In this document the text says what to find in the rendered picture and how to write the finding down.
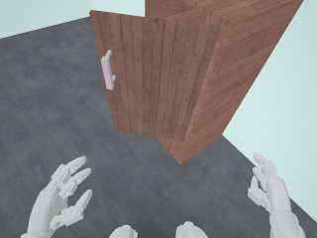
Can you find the robot thigh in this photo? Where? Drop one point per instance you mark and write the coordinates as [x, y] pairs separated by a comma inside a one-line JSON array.
[[189, 231], [124, 232]]

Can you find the left robot thigh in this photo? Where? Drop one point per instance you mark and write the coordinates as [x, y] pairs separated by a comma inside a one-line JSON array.
[[124, 232]]

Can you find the robot right forearm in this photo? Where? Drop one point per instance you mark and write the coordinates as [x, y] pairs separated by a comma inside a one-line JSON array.
[[284, 224]]

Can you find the handle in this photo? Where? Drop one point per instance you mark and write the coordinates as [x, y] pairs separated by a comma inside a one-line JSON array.
[[107, 71]]

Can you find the robot right hand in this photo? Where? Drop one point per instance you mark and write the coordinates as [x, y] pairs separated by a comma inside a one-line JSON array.
[[274, 195]]

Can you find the robot left hand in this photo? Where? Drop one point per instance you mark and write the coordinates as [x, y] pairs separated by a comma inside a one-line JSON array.
[[54, 197]]

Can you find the right robot thigh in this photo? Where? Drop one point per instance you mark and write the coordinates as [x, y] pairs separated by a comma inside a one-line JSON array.
[[189, 231]]

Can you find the cupboard door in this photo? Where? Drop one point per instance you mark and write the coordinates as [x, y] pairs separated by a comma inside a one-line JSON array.
[[159, 67]]

